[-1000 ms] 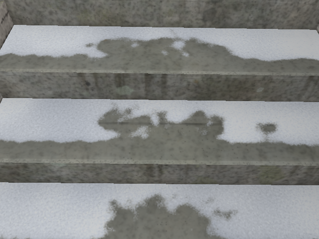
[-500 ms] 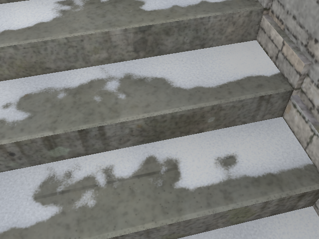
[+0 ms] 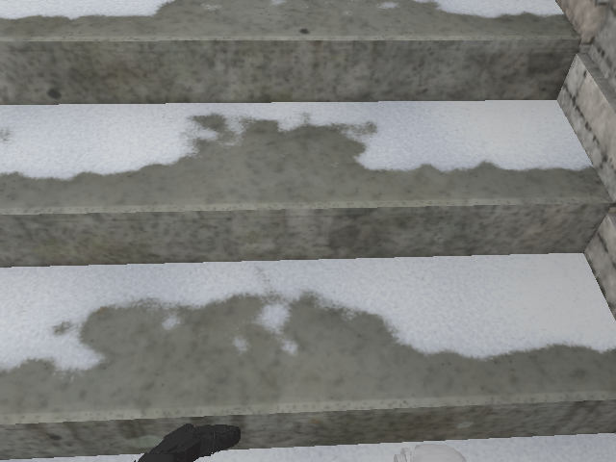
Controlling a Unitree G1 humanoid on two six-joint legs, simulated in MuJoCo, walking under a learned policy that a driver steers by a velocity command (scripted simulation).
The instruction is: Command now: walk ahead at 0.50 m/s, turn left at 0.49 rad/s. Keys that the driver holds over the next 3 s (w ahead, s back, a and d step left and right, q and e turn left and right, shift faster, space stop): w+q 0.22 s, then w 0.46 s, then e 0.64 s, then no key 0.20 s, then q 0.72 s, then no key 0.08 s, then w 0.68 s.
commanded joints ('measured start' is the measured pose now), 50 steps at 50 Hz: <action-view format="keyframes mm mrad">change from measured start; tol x64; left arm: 1 -178 19 -12 -132 -4 -20 -1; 50 233 65 118 94 -23 7 8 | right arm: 1 96 -119 -26 -33 8 -18 -18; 31 -805 103 37 -688 -6 54 3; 50 -222 -9 -41 -220 -4 -32 -23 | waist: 1 -40 99 90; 50 101 30 40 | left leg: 1 127 224 -317 -241 364 65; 8 73 260 -208 -110 1726 56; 11 -297 -33 -109 909 166 -83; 18 -862 73 -131 1535 204 20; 31 -1219 287 116 1206 -14 -40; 36 -207 58 336 540 -57 42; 40 253 603 -693 -79 723 230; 50 -92 473 103 -172 527 18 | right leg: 1 -245 5 -99 4 -102 2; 10 1198 -58 263 -1197 -149 -139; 12 1112 -320 957 -1615 -488 -251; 33 1140 -186 6 -2063 277 -157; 37 1203 -207 -95 -1380 1653 -66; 39 662 134 -35 -538 118 72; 50 243 67 79 -242 200 32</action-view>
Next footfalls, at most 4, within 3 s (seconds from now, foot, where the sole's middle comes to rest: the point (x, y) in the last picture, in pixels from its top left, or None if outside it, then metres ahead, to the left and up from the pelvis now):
0.18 right None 0.33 -0.12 -0.61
0.72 left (200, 347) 0.61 0.19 -0.46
1.48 right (397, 180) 0.89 -0.18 -0.31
2.12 left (304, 180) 0.88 0.00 -0.31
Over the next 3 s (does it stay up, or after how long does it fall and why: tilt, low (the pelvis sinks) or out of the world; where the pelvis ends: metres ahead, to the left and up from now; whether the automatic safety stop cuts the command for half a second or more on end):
stays up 0.99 -0.04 0.45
